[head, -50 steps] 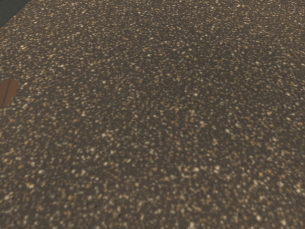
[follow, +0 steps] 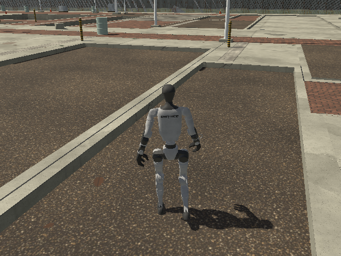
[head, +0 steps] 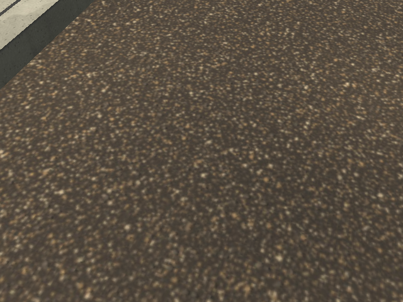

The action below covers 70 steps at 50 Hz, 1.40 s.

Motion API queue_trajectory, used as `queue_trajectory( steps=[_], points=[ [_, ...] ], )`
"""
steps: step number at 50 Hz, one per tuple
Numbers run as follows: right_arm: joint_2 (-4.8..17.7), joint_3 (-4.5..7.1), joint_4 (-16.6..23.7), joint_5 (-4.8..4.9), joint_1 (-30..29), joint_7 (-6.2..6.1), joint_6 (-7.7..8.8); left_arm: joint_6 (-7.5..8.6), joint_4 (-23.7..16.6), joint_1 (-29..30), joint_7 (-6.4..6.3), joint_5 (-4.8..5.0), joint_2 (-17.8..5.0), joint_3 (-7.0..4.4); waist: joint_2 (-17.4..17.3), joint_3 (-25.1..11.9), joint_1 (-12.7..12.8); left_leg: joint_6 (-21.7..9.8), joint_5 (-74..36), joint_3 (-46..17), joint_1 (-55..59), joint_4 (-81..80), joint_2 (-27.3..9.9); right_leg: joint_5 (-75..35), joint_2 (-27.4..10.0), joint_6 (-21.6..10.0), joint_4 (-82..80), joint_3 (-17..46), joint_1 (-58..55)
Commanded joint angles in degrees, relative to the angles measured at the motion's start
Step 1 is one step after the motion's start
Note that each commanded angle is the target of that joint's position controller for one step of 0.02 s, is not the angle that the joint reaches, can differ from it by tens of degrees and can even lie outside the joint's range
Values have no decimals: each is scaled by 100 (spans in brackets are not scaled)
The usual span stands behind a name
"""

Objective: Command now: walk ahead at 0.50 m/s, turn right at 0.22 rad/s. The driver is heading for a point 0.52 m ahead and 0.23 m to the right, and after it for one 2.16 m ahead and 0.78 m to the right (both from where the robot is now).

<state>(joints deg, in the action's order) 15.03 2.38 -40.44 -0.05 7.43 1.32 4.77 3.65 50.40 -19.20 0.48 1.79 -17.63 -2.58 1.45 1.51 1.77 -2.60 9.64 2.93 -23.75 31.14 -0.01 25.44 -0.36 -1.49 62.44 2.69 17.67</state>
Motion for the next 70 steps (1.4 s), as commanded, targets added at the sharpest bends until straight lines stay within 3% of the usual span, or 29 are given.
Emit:
queue_trajectory(
  steps=[1, 6, 12, 17, 20, 22, 23, 24, 25, 26, 27, 28, 29, 31, 35, 38, 43, 45, 46, 47, 48, 49, 50, 51, 52, 54, 61, 67, 70],
  points=[
    [605, 193, 14, -38, 729, -44, 68, 107, -568, 412, -16, -8, -646, -187, -704, -419, -401, -895, 256, -1973, 2129, -1824, -1609, -673, -644, -28, 521, 324, 2248],
    [666, 256, -219, -112, 536, -78, 231, -170, -549, 320, -59, -22, -275, -181, -546, -65, -123, -893, -942, -721, 1463, -2387, -1468, -1586, -714, 197, -23, 450, 2095],
    [859, 303, -458, -67, 728, -202, 160, -105, -866, 1249, 104, -82, -47, -109, -391, 204, -435, -656, -1372, 371, 1803, -2496, -1297, -3085, -587, 165, -1896, -33, 2054],
    [1036, 386, -714, 58, 1120, -232, -57, -112, -1312, 1921, 274, -72, -30, -79, -357, 409, -628, -576, -2161, 647, 2904, -2037, -1646, -2471, -470, -106, -2597, -391, 2392],
    [1261, 454, -673, 114, 939, -298, -195, -150, -1391, 1514, 328, -66, -283, -217, -657, -33, -237, -384, -4794, 875, 3169, -947, -1660, -1585, 18, -432, -2609, -873, 1479],
    [1282, 438, -617, 137, 765, -339, -259, -177, -1052, -2, 240, -40, -800, -520, -538, -830, 619, -95, -4955, 1072, 2421, 1173, -1335, -1804, 440, -821, -3119, -878, -712],
    [888, 297, -493, -52, 948, -326, -186, -244, -909, -680, 97, -32, -1350, -682, 444, -1347, 712, 168, -2038, 1063, 809, 3034, -958, -2056, -578, -1208, -3160, 743, -2443],
    [307, 98, -197, -82, 1275, -229, 16, -176, -1100, -309, 109, -11, -1648, -682, 1466, -2012, 99, 477, 2356, 78, -1482, 4918, 369, -960, -1825, -2423, -4105, 4155, -4025],
    [842, 199, -138, 123, 630, -122, 247, -119, -1154, -416, 142, -49, -1131, -532, 612, -2092, 546, 314, 2207, -915, -2105, 5125, 54, -692, -1839, -2200, -4578, 4192, -4032],
    [920, 212, 21, 277, 221, -80, 353, -54, -1138, -246, 136, -80, -883, -464, 387, -1340, 503, 168, 1737, -846, -2327, 4851, -184, -989, -1649, -1955, -4589, 3338, -3397],
    [832, 196, -8, 190, 191, -115, 389, -15, -1171, 118, 141, -73, -751, -418, -177, -793, 184, 149, 1318, -820, -2085, 4253, -444, -1619, -1380, -1742, -4610, 2669, -2474],
    [908, 248, -69, 31, 204, -155, 358, 0, -1245, 449, 117, -86, -541, -358, -175, -582, -10, 199, 1091, -808, -1707, 3747, -610, -2173, -1177, -1627, -4673, 2196, -1829],
    [915, 272, -88, -13, 314, -148, 286, 1, -1345, 612, 86, -152, -486, -323, -34, -476, -173, 257, 932, -826, -1353, 3562, -683, -2532, -1049, -1611, -4796, 1995, -1363],
    [790, 263, -72, -66, 412, -149, 162, 15, -1379, 636, 32, -131, -568, -345, -12, -397, -291, 449, 781, -717, -1133, 3089, -672, -3038, -932, -1645, -4944, 1720, -873],
    [513, 151, 166, -92, -338, -156, 92, -15, -1307, 360, -106, -83, -806, -417, 105, -159, -71, 708, -532, -562, -986, 1412, -432, -2992, -528, -1375, -4964, 1126, -326],
    [459, 107, 313, -14, -893, -87, 138, -74, -1226, 94, -137, -59, -835, -432, 280, -140, 193, 714, -1441, -514, -511, 344, -133, -2358, -416, -1142, -4853, 1146, -193],
    [751, 196, 357, 33, -898, 39, 259, -111, -1039, -192, -161, -66, -677, -395, 489, -159, 172, 398, -1097, -703, -348, -239, -158, -2060, -876, -986, -4210, 1761, -1052],
    [867, 279, 205, 2, -325, 22, 306, -136, -1038, -96, -149, -97, -620, -374, 593, -290, -163, 132, -749, -481, 381, -505, -42, -2787, -767, -830, -3671, 1756, -1148],
    [1057, 360, 90, -72, 290, -4, 338, -128, -1076, -88, -127, -129, -409, -291, 447, -786, -455, -125, -759, -694, 1393, -445, -319, -3068, -454, -653, -2747, 1499, -950],
    [1456, 452, 10, -140, 1107, -22, 343, -103, -1163, -460, -136, -216, -124, -177, -474, -1672, -585, -649, -703, -2028, 3086, -287, -1349, -1770, 80, -374, -1013, 1016, 86],
    [1685, 545, -323, -72, 1608, 54, 257, -35, -1154, -1146, -128, -10, 27, -118, -2279, -2021, -377, -1461, 1019, -4642, 4267, -1211, -2229, 781, 665, -33, 604, 593, 1919],
    [1136, 406, -246, 90, 1480, 74, 246, -17, -1072, -758, -136, 49, -539, -211, -1386, -1412, -578, -1293, 2317, -4805, 3959, -1515, -2155, 639, 333, -36, 1175, 924, 2584],
    [877, 322, -187, 80, 1128, 47, 207, -15, -1205, -41, -131, 24, -727, -260, -825, -728, -660, -1062, 2113, -3921, 3267, -1552, -1949, 112, 117, -56, 1210, 759, 2755],
    [796, 267, -136, 5, 846, 38, 169, -9, -1299, 335, -134, -61, -659, -241, -468, -376, -565, -976, 1413, -3267, 2596, -1631, -1707, -260, -91, -55, 1010, 542, 2605],
    [692, 227, -152, -34, 674, 26, 148, 16, -1355, 483, -114, -131, -573, -246, -451, -157, -436, -973, 857, -2849, 2138, -1748, -1510, -553, -286, -48, 638, 470, 2473],
    [566, 171, -196, -59, 626, 3, 166, 19, -1323, 340, -74, -116, -379, -225, -732, -206, -254, -936, 128, -2299, 1764, -1949, -1237, -801, -475, -15, 173, 337, 2017],
    [987, 259, -475, 81, 1003, -85, 103, 55, -1564, 1286, -15, -146, -13, -62, -577, -46, -491, -951, -1015, -1187, 1656, -2307, -1081, -2267, -512, 211, -2051, -44, 1905],
    [1088, 263, -786, 149, 1517, -97, -39, 124, -1810, 2104, 128, -62, -93, -65, -599, 174, -704, -793, -1185, -1054, 2147, -2031, -1316, -2551, -272, 80, -3101, -176, 1589],
    [1242, 309, -834, 165, 1395, -139, -132, 159, -1740, 1694, 161, -91, -321, -163, -677, -60, -311, -606, -2436, -959, 2438, -1356, -1379, -2118, -71, -191, -3476, -336, 792]
  ],
)
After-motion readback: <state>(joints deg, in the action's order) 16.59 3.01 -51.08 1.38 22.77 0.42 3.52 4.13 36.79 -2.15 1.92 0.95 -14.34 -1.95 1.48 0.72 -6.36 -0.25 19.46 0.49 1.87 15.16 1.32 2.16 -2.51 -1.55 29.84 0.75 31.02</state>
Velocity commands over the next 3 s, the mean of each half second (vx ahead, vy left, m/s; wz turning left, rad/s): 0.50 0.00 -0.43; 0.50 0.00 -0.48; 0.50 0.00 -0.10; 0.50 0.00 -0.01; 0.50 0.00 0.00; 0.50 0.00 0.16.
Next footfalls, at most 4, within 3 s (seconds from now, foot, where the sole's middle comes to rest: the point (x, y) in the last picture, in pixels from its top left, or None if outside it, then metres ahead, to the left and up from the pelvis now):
0.44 right None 0.38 -0.16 -0.77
0.92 left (230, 230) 0.72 -0.08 -0.77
1.44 right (324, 208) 0.83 -0.43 -0.77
1.96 left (298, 133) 1.20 -0.38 -0.77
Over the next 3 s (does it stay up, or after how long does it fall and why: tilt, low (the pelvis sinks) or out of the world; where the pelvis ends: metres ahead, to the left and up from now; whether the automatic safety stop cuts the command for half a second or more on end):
stays up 1.48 -0.69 0.00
